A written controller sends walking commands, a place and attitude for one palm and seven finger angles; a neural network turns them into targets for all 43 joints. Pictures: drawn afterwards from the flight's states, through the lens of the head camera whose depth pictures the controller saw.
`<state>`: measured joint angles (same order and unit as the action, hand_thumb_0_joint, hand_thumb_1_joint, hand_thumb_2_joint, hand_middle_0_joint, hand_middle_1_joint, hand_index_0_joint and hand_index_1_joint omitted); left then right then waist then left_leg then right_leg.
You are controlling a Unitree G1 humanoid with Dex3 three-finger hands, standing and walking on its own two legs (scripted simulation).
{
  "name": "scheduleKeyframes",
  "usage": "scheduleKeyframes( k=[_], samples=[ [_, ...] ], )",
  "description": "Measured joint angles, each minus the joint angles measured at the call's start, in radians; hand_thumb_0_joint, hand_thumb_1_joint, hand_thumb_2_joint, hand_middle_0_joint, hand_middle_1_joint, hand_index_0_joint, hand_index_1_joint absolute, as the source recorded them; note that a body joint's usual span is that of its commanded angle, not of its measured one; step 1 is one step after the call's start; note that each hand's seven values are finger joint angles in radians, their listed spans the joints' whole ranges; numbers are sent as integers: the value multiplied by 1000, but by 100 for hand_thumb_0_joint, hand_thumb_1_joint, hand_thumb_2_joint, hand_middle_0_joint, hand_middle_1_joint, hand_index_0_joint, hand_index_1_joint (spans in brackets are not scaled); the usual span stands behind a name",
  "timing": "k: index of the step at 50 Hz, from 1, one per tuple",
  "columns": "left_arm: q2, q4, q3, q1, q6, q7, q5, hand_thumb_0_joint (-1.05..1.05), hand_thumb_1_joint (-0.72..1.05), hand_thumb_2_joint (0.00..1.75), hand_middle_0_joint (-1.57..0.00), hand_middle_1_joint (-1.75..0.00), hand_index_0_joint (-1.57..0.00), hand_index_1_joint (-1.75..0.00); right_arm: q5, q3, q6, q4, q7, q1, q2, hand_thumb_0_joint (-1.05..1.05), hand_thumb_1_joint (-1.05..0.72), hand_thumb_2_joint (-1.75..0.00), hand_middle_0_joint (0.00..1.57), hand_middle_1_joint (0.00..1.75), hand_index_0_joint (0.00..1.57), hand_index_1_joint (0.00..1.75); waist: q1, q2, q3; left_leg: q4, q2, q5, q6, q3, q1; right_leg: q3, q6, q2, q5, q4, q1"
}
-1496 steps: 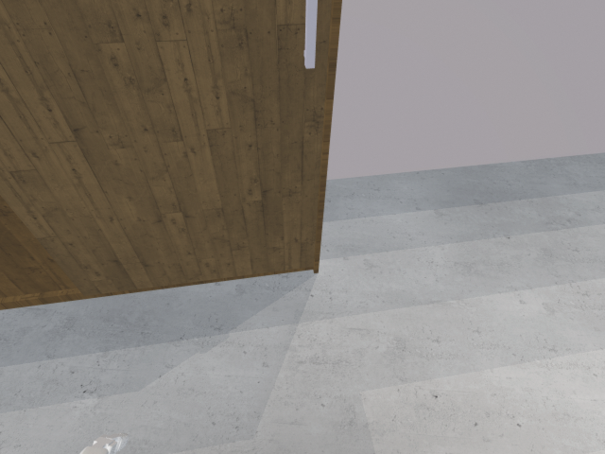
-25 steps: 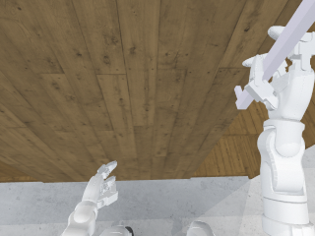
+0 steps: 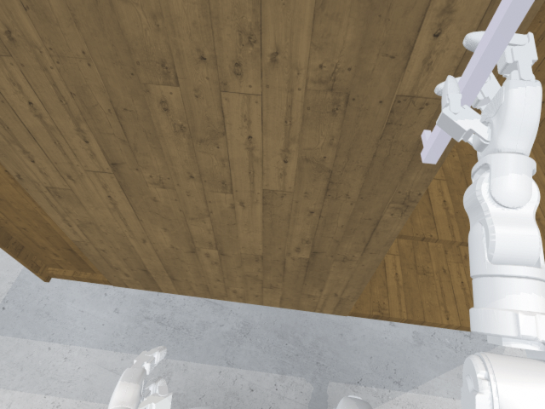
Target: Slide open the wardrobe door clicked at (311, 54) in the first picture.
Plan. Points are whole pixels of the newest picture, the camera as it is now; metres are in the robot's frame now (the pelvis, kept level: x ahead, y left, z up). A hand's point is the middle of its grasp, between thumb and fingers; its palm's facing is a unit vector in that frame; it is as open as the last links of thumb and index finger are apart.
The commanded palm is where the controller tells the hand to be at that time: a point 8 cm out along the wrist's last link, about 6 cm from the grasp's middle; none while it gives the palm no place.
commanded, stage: step sideways, sliding the door along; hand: right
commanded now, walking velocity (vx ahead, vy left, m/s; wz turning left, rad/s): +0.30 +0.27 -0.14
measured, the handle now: (465, 77) +0.46 -0.21 +0.25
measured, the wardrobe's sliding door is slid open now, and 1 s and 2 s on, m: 0.56 0.69 0.69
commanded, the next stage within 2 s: stop walking and hold the door there in 0.78 s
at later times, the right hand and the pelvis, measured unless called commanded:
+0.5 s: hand (341, 94) +0.43 -0.06 +0.24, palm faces +0.32 +0.94 -0.10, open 6.6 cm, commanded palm +0.40 -0.05 +0.24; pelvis -0.01 +0.17 +0.00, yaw -4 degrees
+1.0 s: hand (326, 92) +0.44 -0.04 +0.23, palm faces +0.58 +0.79 -0.19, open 7.0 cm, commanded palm +0.40 -0.07 +0.21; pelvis +0.07 +0.32 +0.00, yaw -9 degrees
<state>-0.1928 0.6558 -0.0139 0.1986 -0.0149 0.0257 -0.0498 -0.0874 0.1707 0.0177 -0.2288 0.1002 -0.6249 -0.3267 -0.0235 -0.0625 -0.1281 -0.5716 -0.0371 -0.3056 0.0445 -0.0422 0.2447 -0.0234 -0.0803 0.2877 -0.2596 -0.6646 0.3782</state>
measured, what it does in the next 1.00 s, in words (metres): steps to the left: right foot, then left foot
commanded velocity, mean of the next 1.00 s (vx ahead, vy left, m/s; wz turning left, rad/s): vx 0.10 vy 0.20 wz -0.02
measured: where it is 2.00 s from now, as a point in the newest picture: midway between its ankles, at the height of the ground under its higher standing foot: outside the picture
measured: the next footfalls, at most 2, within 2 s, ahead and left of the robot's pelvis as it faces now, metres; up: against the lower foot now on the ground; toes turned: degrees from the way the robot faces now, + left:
right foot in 0.18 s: +0.07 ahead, -0.07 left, +0.00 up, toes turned -14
left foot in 0.50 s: +0.08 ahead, +0.34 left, +0.00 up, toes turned +2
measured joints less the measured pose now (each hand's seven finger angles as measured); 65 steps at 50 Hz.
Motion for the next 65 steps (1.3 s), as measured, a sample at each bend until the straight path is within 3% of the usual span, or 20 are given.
scheduleKeyframes(
  k=[2, 5, 9, 11, 15, 23, 26, 28, 30, 33, 35, 39, 45, 48, 50, 53, 55, 59, 62, 65],
  samples=[
    [-21, 27, 4, -27, 9, 15, -1, 1, 91, 89, -20, -30, -20, -30, 2, 20, -2, -26, 21, -25, 9, 1, -70, -81, 46, 140, 13, 129, 36, -25, -24, -52, 8, -4, -2, -30, 19, 52, 36, -48, -175, -167, 68],
    [-46, 66, 8, -49, 22, 41, 6, 1, 91, 89, -20, -30, -20, -29, 4, 18, -13, -45, 31, -55, 27, 2, -71, -80, 45, 140, 13, 129, 48, 4, -45, -61, -17, -8, -23, -40, 21, -3, 60, -156, -276, -331, 99],
    [-69, 62, 9, -23, 34, 57, 17, 1, 91, 89, -20, -30, -20, -29, 2, -15, -1, -84, 26, -99, 52, 3, -70, -81, 45, 140, 17, 131, 43, 34, -17, -89, -12, -21, -39, -64, 48, -135, 78, -210, -59, -8, -27],
    [-53, 62, 20, -33, 26, 57, 14, 1, 91, 89, -20, -30, -20, -29, -9, -27, 20, -110, 20, -126, 38, 3, -70, -81, 45, 140, 17, 131, 24, 65, -30, -250, 12, -114, -43, -25, 110, -149, 105, -194, 4, -8, -30],
    [-18, 51, 15, -47, 8, 43, 13, 1, 91, 89, -20, -30, -20, -29, -6, -22, 37, -133, 12, -137, 23, 3, -70, -82, 45, 140, 18, 132, 8, 59, -58, -514, 34, -118, -33, -1, 222, -132, 78, -132, 12, 41, -61],
    [6, 12, -10, -19, 3, 24, -7, 1, 91, 89, -20, -30, -20, -30, -13, -39, 11, -231, -2, -214, -4, 3, -72, -83, 45, 140, 19, 135, -53, -4, -61, -109, -25, -46, -13, -29, 99, -39, -10, -9, 69, 94, -58],
    [-3, 16, -20, -32, -1, 25, -23, 1, 90, 89, -20, -30, -20, -30, -16, -30, -16, -264, 27, -256, -9, 3, -75, -84, 45, 140, 14, 134, -48, -10, -61, -28, -17, 73, 5, -60, 36, 29, 18, 1, -21, -33, 4],
    [-26, 45, -8, -58, 1, 37, -21, 1, 91, 89, -20, -30, -20, -30, -14, -21, -28, -254, 50, -259, 17, 3, -78, -85, 45, 140, 11, 133, -25, -22, -71, -77, -26, 29, -5, -96, 38, 62, 46, -56, -191, -206, 62],
    [-46, 75, 3, -79, 2, 51, -15, 1, 91, 89, -20, -30, -20, -30, -9, -14, -39, -230, 77, -253, 38, 3, -80, -86, 44, 140, 9, 132, -23, -1, -79, -79, -48, -1, -20, -108, 30, 23, 58, -130, -280, -330, 86],
    [-71, 74, 15, -72, 9, 55, -11, 1, 91, 89, -20, -30, -20, -29, -10, -37, -43, -191, 91, -245, 49, 3, -80, -86, 41, 140, 9, 130, -31, 33, -75, -86, -68, -14, -31, -129, 30, -96, 66, -192, -140, -99, 5],
    [-80, 53, 37, -68, 8, 45, -12, 1, 91, 89, -20, -30, -20, -29, -24, -55, -37, -171, 92, -257, 43, 2, -80, -87, 40, 140, 9, 128, -54, 32, -81, -235, -37, -82, -33, -97, 95, -108, 100, -169, 82, -21, -21],
    [-44, 39, 54, -100, 0, -7, -18, 1, 91, 89, -20, -30, -20, -29, -18, -48, -29, -121, 65, -253, 10, 2, -80, -86, 40, 140, 8, 123, -88, 53, -134, -524, 3, -179, -34, -5, 209, -86, 58, -122, -39, -29, -54],
    [-9, -15, 42, -105, -23, -32, -15, 1, 91, 89, -20, -30, -20, -29, -37, 0, -16, -83, 39, -220, -24, 1, -79, -87, 42, 140, 10, 121, -131, 3, -157, -352, -17, -96, -9, -6, 198, -32, -18, -18, 8, 76, -109],
    [6, -33, 14, -119, -22, -31, -9, 1, 91, 89, -20, -30, -20, -30, -10, 74, 54, -140, -21, -163, -121, -3, -73, -87, 43, 140, 12, 122, -113, -8, -131, -156, -2, -12, 6, -15, 127, -21, -50, 28, -3, 70, -114],
    [13, -51, -2, -108, -31, -28, -16, 0, 91, 89, -20, -30, -20, -30, 14, 114, 61, -192, -41, -144, -196, -6, -69, -87, 44, 140, 13, 122, -89, 27, -92, -5, -29, 178, -1, -17, 63, -16, -24, 16, -46, -34, -64],
    [-51, -26, 5, -156, -36, 2, -15, 0, 90, 89, -20, -30, -21, -30, 36, 222, 91, -232, -35, -65, -231, -9, -65, -86, 45, 140, 15, 122, -22, -24, -85, -98, -43, 36, 16, -27, 95, 61, 17, -85, -273, -322, 48],
    [-91, -1, 18, -165, -42, 25, -18, 0, 91, 89, -20, -30, -20, -30, 34, 256, 80, -235, -22, -33, -225, -10, -64, -86, 45, 140, 18, 124, -7, -23, -81, -99, -66, 15, 23, -8, 97, 35, 28, -180, -330, -412, 83],
    [-140, 34, 28, -139, -25, 51, -16, 1, 91, 89, -20, -30, -20, -29, 50, 278, 78, -249, -8, -6, -207, -9, -62, -85, 45, 140, 24, 128, 23, 17, -41, -49, -99, 43, 32, 3, 80, -57, 34, -289, -290, -240, 55],
    [-162, 33, 36, -92, -7, 59, -15, 1, 91, 89, -20, -30, -20, -29, 51, 257, 75, -252, 9, -7, -192, -8, -63, -85, 45, 140, 26, 131, 39, 28, 9, -41, -85, 44, 40, -10, 75, -95, 37, -296, -60, 12, -33],
    [-149, 24, 53, -52, -5, 55, -13, 1, 91, 89, -20, -30, -20, -29, 53, 227, 72, -247, 32, -5, -188, -6, -66, -84, 44, 140, 24, 130, 21, 53, 31, -123, -53, -92, 7, 14, 99, -126, 153, -277, -1, 29, -48]
  ],
)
